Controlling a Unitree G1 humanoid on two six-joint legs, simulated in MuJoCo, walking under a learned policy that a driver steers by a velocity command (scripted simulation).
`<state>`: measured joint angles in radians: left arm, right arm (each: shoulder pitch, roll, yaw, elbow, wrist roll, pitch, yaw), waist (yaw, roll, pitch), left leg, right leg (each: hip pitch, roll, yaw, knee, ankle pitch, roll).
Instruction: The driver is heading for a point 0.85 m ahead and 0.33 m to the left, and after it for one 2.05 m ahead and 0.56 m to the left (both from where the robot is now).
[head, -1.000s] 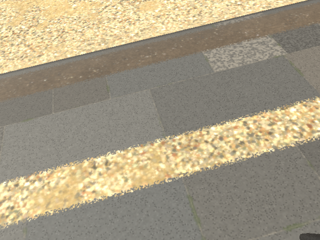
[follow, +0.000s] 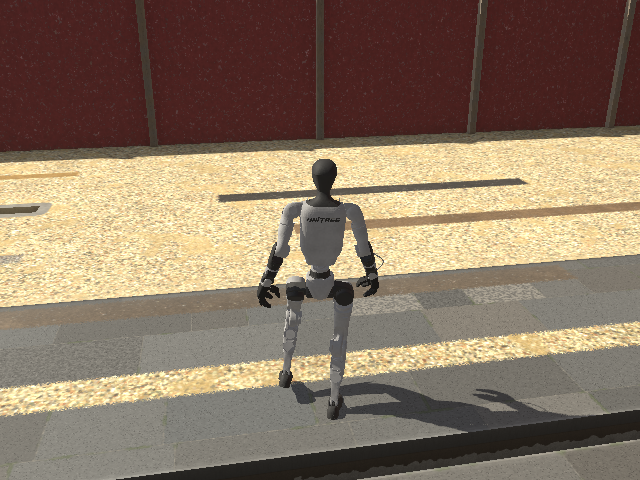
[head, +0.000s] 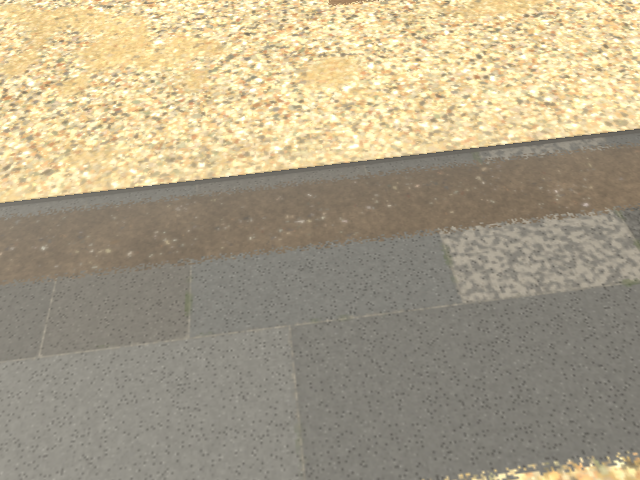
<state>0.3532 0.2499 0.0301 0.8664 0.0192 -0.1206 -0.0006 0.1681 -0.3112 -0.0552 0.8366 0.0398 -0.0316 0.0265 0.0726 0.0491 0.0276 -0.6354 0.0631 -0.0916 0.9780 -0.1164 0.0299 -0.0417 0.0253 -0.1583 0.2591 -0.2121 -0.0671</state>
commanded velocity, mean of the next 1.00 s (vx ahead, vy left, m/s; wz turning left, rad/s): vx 0.35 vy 0.00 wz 0.56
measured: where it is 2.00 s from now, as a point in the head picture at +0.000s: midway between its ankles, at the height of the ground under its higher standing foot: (231, 418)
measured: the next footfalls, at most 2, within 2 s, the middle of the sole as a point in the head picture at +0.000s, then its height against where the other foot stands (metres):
left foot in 0.28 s outside the picture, level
right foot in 0.72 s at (371, 435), level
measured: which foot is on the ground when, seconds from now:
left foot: up 0.00-0.26, down 0.28-0.72, up 0.74-1.00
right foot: down 0.00-0.26, up 0.28-0.70, down 0.72-1.00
